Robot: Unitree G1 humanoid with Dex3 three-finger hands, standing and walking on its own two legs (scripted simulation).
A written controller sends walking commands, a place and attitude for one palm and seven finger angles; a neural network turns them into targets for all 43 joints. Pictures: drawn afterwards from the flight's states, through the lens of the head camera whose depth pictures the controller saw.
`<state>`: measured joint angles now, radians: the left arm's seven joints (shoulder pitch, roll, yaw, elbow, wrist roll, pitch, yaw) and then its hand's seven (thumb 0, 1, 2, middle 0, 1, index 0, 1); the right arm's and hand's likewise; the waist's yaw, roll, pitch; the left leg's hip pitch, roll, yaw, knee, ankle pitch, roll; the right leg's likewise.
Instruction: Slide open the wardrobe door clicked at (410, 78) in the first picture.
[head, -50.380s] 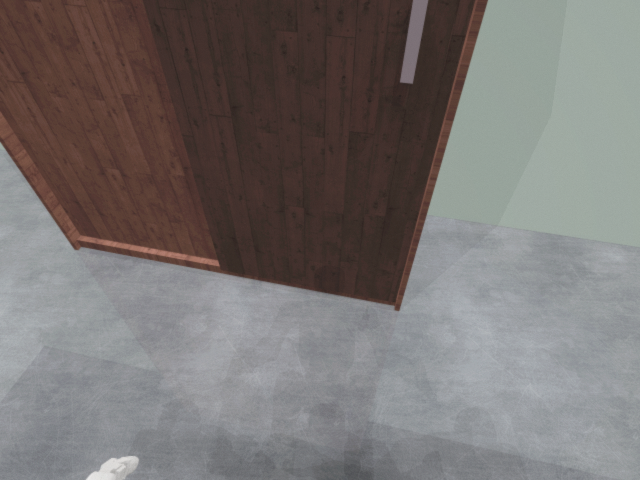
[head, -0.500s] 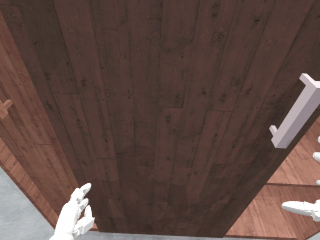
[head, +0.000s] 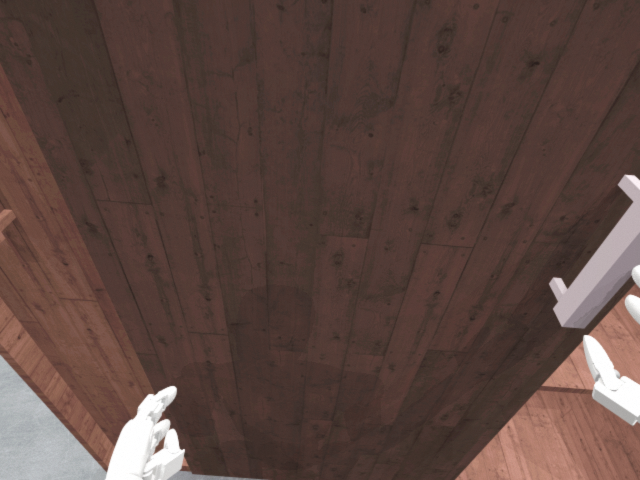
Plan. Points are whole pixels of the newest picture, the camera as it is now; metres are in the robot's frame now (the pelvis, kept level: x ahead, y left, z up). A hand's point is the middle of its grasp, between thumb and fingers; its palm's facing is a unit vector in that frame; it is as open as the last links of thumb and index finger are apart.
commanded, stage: draw the hand back to the body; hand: right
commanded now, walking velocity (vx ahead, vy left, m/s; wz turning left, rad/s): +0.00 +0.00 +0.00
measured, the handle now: (599, 254) +0.29 -0.29 +0.21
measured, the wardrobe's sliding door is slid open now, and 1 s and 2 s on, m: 0.43 0.43 0.43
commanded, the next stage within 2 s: step back with the hand held close in 0.42 s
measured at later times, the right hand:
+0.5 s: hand (621, 375) +0.17 -0.27 +0.17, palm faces +0.45 +0.82 -0.36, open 7.4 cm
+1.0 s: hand out of the picture +0.14 -0.30 +0.17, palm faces +0.40 +0.77 -0.50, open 7.4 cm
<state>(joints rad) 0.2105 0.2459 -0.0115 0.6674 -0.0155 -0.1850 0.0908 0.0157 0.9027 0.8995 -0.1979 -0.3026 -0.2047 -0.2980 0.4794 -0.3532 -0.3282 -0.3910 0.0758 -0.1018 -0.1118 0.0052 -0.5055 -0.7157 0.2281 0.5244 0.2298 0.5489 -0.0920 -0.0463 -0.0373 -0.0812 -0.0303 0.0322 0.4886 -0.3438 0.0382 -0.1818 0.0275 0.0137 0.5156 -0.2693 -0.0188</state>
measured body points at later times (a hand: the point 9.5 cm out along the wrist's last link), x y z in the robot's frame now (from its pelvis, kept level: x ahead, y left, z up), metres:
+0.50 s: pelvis -0.02 -0.01 +0.00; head -0.06 +0.01 +0.45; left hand +0.18 +0.21 -0.07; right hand +0.14 -0.31 +0.19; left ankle -0.05 +0.09 -0.74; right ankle +0.01 -0.11 -0.74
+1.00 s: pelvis -0.06 -0.04 +0.00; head -0.04 -0.05 +0.44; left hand +0.12 +0.20 -0.07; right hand +0.12 -0.34 +0.20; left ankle -0.05 +0.09 -0.74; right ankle +0.01 -0.11 -0.74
